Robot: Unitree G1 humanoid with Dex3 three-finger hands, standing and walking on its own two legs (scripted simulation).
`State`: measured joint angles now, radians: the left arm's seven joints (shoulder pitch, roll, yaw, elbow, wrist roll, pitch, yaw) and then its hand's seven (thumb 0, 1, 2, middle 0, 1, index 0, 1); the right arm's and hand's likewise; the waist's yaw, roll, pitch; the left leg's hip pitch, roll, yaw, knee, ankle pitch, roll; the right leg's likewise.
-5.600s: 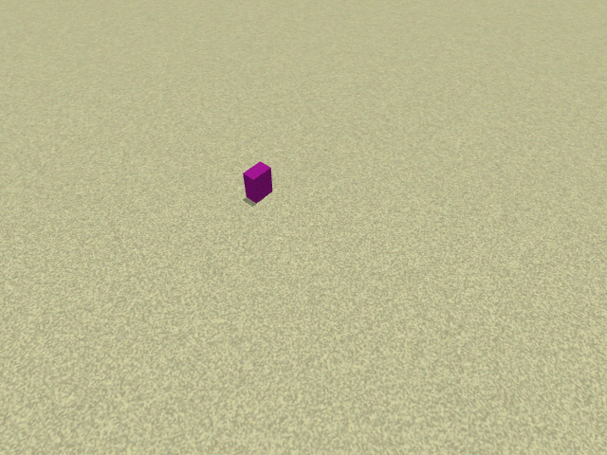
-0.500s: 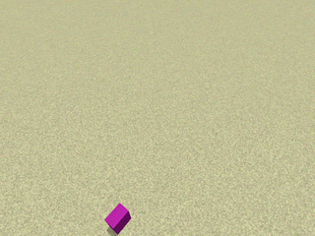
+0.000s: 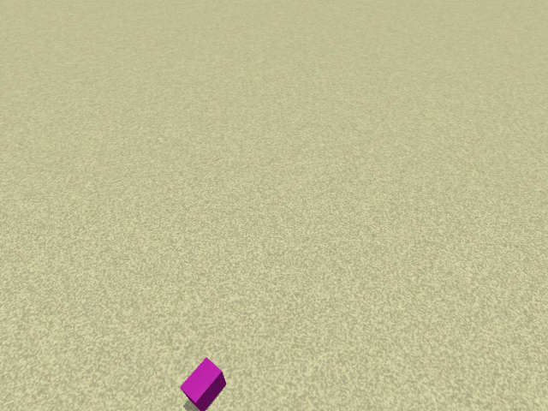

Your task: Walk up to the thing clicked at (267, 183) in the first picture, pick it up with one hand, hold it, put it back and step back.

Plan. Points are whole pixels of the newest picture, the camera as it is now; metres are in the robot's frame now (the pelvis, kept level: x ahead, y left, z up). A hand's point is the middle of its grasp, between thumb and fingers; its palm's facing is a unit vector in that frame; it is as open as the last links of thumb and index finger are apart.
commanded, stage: walk up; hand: left
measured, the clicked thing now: (204, 385) +0.34 +0.23 -0.71
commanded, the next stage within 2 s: stand in 0.08 s
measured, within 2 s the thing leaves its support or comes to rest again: neither
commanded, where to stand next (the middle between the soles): +0.00 +0.01 m, yaw +2 degrees
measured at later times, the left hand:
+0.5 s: hand out of the picture +0.07 +0.26 -0.15, palm faces +0.00 -0.94 -0.35, open 7.4 cm
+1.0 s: hand out of the picture +0.05 +0.26 -0.16, palm faces +0.00 -0.94 -0.35, open 7.4 cm
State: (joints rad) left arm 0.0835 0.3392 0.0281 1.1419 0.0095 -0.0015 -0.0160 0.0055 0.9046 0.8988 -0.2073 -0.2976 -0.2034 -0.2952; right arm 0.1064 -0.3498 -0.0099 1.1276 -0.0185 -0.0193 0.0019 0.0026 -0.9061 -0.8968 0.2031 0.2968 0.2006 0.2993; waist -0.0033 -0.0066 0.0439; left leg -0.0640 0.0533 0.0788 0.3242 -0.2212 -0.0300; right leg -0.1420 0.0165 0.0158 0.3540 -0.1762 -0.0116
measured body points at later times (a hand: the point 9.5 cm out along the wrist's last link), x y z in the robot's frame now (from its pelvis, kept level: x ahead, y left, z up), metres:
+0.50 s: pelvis -0.01 +0.00 +0.00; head +0.00 +0.00 +0.45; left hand +0.07 +0.31 -0.13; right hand +0.07 -0.30 -0.13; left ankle -0.03 +0.13 -0.75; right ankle +0.01 -0.11 -0.75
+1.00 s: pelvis -0.01 +0.00 +0.00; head -0.01 +0.00 +0.45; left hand +0.05 +0.30 -0.13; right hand +0.06 -0.30 -0.13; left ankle -0.03 +0.13 -0.75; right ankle +0.01 -0.11 -0.75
